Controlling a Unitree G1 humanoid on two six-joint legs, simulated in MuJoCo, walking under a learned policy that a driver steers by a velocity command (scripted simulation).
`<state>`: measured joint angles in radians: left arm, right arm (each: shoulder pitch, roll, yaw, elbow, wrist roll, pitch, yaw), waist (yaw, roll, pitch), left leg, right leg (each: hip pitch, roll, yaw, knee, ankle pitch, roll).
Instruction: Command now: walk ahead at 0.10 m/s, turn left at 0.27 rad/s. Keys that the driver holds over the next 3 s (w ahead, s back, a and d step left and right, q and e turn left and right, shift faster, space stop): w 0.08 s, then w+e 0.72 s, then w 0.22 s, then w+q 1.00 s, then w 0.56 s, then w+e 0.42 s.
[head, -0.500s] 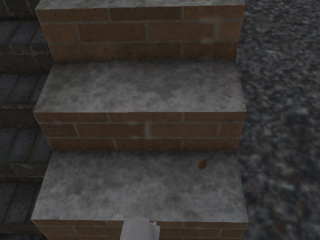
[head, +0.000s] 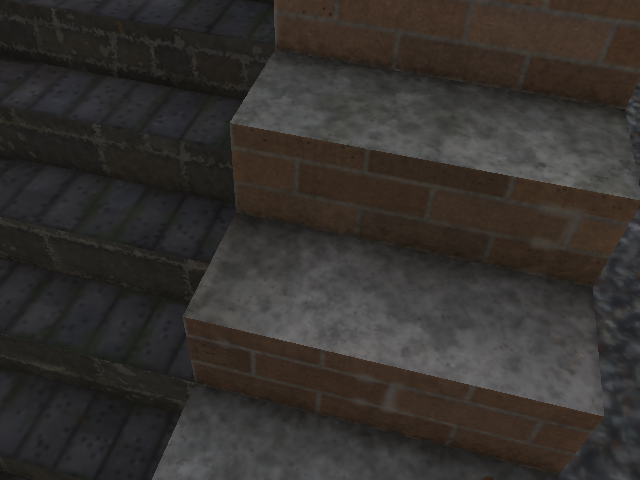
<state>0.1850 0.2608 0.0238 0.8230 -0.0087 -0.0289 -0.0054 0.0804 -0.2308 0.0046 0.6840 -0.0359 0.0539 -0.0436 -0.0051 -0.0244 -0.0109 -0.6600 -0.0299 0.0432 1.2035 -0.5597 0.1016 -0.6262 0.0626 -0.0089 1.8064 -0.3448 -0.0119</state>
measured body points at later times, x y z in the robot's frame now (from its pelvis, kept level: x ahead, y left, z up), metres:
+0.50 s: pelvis +0.09 -0.03 +0.08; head +0.07 -0.03 +0.53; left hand +0.00 +0.14 -0.07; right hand +0.37 -0.20 +0.06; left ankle +0.07 +0.07 -0.58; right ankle +0.07 -0.09 -0.64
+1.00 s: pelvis +0.23 -0.08 +0.11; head +0.26 -0.11 +0.56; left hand +0.54 -0.01 +0.08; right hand +0.07 -0.28 -0.04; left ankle +0.15 +0.03 -0.62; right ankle +0.14 -0.18 -0.49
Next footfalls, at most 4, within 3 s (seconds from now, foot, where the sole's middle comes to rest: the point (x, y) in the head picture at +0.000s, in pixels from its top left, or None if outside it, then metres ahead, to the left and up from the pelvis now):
0.34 right None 0.11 -0.09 -0.68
0.66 left None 0.18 0.02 -0.68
1.04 right None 0.13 -0.18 -0.68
1.34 left None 0.40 -0.04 -0.48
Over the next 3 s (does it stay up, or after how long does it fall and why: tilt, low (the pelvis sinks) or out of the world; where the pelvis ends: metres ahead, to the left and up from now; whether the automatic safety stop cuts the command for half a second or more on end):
stays up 0.53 -0.06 0.44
